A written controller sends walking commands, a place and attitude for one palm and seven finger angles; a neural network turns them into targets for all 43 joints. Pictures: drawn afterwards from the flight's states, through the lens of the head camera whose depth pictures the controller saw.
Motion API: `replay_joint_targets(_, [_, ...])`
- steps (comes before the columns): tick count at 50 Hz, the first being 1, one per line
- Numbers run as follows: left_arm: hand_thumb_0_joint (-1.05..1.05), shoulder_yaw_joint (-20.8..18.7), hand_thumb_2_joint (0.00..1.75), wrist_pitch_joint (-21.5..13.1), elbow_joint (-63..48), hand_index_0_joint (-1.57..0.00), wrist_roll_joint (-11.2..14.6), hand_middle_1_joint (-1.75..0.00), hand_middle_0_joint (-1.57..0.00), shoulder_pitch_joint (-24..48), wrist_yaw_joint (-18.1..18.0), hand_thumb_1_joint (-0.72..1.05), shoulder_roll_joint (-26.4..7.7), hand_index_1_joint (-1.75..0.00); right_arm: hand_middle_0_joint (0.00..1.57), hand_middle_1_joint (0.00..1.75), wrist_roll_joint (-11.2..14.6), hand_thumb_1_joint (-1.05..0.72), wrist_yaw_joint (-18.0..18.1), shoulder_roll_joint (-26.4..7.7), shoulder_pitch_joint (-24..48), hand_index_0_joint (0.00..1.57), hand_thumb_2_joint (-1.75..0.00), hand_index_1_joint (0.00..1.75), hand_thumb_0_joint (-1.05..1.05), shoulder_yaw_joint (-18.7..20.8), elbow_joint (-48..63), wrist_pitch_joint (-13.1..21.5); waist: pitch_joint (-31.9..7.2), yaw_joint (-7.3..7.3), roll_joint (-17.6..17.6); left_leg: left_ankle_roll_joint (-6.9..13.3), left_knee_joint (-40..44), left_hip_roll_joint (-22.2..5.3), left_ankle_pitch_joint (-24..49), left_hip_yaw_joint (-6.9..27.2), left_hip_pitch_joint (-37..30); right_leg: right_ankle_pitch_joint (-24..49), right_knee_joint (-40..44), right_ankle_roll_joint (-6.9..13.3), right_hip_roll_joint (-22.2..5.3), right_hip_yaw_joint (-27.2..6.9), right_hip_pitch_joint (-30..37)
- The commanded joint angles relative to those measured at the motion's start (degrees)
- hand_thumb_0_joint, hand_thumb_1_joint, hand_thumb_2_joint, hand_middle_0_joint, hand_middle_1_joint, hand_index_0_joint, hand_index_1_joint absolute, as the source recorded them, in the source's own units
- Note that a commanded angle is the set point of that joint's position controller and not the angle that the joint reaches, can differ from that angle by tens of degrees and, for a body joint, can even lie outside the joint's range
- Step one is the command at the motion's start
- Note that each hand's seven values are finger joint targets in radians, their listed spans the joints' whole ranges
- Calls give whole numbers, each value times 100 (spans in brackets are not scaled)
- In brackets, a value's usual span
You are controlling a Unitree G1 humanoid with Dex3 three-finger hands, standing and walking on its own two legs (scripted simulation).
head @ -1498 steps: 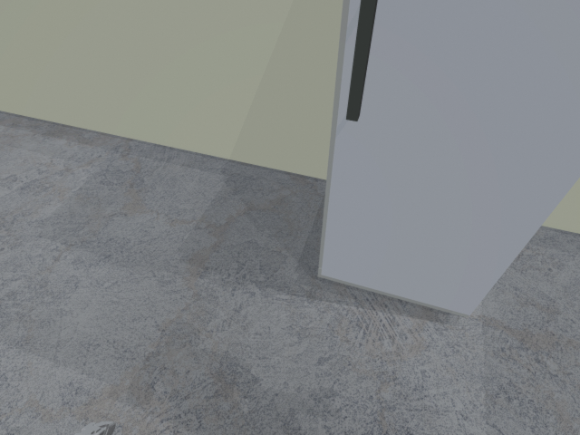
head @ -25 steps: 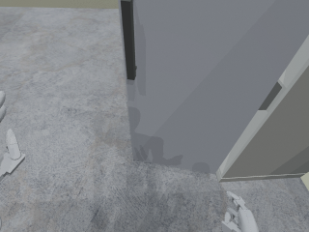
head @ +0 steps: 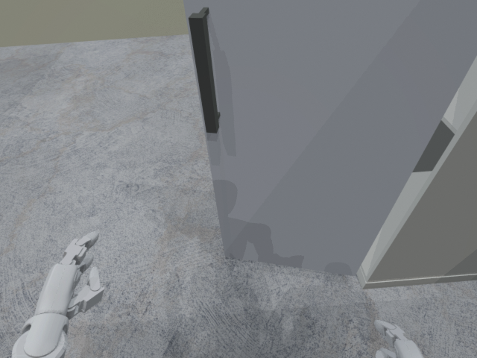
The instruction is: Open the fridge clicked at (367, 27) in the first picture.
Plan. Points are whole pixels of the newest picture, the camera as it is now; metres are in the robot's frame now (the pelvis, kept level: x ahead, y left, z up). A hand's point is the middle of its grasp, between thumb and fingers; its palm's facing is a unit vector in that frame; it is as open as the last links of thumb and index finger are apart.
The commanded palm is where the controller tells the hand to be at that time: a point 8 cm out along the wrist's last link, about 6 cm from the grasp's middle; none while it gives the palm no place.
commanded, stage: let the arm hang, fingers relaxed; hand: left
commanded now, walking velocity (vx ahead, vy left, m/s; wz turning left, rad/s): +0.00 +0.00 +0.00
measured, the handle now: (209, 75) +0.62 +0.10 +0.19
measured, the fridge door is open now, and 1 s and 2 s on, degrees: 76 76 76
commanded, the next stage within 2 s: look to check the result in 0.98 s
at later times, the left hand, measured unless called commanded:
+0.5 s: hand out of the picture -0.06 +0.20 -0.16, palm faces +0.03 -0.97 -0.22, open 7.3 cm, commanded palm none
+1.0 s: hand out of the picture +0.01 +0.18 -0.16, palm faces +0.01 -0.98 -0.20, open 7.4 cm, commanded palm none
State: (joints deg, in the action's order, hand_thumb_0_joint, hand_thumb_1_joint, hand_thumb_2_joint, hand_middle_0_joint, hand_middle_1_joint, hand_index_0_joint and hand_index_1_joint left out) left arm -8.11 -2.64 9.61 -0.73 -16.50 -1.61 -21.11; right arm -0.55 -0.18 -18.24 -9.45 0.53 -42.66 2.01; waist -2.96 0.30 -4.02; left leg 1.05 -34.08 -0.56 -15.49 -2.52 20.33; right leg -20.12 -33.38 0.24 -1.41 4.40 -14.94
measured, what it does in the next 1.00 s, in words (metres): stands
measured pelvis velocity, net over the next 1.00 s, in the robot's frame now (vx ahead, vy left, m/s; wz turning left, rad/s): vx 0.00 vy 0.00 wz -0.02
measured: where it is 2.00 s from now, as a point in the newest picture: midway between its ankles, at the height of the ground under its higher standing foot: outside the picture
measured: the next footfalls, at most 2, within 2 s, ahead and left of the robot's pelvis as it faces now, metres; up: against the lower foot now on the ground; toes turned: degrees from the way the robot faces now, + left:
none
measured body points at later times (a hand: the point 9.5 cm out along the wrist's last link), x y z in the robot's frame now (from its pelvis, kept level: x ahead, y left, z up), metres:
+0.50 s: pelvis -0.01 +0.01 +0.01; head +0.01 +0.01 +0.46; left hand -0.06 +0.25 -0.14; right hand -0.03 -0.21 -0.15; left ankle +0.02 +0.11 -0.73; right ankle -0.03 -0.11 -0.73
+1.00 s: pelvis +0.00 +0.00 +0.01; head +0.01 +0.00 +0.46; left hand +0.01 +0.23 -0.15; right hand -0.01 -0.22 -0.15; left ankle +0.03 +0.11 -0.73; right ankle -0.03 -0.11 -0.73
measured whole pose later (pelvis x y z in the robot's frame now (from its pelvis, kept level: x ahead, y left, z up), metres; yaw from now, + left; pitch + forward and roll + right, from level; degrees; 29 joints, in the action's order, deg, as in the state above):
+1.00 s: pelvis +0.00 +0.00 +0.01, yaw -1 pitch -1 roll +0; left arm -0.6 -0.2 65.0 -0.6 -13.9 -1.7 -8.8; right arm -1.4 1.8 -8.7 -14.9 0.2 -64.4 -0.5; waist 1.7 -0.5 -0.3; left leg 1.4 -24.0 -0.1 -10.4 -3.6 13.1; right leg -14.9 -24.0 -0.2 -1.5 3.5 -8.5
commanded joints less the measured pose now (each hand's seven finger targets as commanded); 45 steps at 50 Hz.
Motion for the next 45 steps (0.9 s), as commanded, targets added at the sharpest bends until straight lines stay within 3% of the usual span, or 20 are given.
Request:
replay_joint_targets(1, [0, 458, 90, 219, 1737, -20, -96, -30, -20, 275, 167, 90, -219, -30, 20, 30, -116, -90, 14, -596, 107, 20, -90, 30, 0, 189, 219, -58, 232, -117, 1542, 153, 419, -494, 794, 724, -126, 573, 835, 329, -689, -730, -321])
replay_joint_targets(2, [0, 525, 90, 257, 2100, -20, -90, -30, -20, 355, 136, 90, -180, -30, 20, 30, -140, -90, 17, -479, 44, 20, -90, 30, 0, 147, 105, -120, 243, -128, 1387, 124, 489, -461, 872, 696, -253, 516, 869, 334, -678, -727, -329])
replay_joint_targets(6, [0, 646, 90, 293, 3414, -20, -36, -30, -20, 336, 81, 90, -4, -30, 20, 30, -147, -90, 70, -275, 35, 20, -90, 30, 0, 28, -498, -165, 101, -17, 170, 128, 1042, -510, 1120, 717, -342, 856, 862, 157, -454, -653, 375])
replay_joint_targets(11, [0, 609, 90, 251, 4452, -20, -9, -30, -20, 40, 52, 90, 266, -30, 20, 30, -123, -90, 168, 51, -251, 20, -90, 30, 0, 40, -1115, -192, 116, -10, -557, 90, 1187, -459, 529, 617, -537, 725, 1293, 250, -461, -660, 538])
replay_joint_targets(18, [0, 681, 90, 227, 5182, -20, -3, -30, -20, -154, 47, 90, 447, -30, 20, 30, -69, -90, 224, 190, -784, 20, -90, 30, 0, 99, -1607, -220, 414, -58, 219, 136, 1404, -548, 227, 674, -547, 543, 1516, 238, -420, -541, 434])
replay_joint_targets(23, [0, 701, 90, 221, 5428, -20, -1, -30, -20, -298, 17, 90, 555, -30, 20, 30, -65, -90, 235, 300, -938, 20, -90, 30, 0, 93, -1820, -211, 542, -63, 448, 160, 1480, -552, 233, 654, -613, 499, 1486, 222, -419, -518, 324])
replay_joint_targets(27, [0, 705, 90, 232, 5511, -20, -16, -30, -20, -393, -3, 90, 604, -30, 20, 30, -65, -90, 232, 338, -973, 20, -90, 30, 0, 104, -1893, -218, 740, -35, 432, 170, 1569, -543, 45, 656, -550, 401, 1472, 200, -389, -530, 208])
replay_joint_targets(45, [0, 662, 90, 195, 5439, -20, -9, -30, -20, -150, -18, 90, 649, -30, 20, 30, -82, -90, 227, 419, -821, 20, -90, 30, 0, 79, -2014, -162, 727, -43, 299, 106, 1524, -526, 656, 533, -693, 803, 1458, 158, -453, -578, 308])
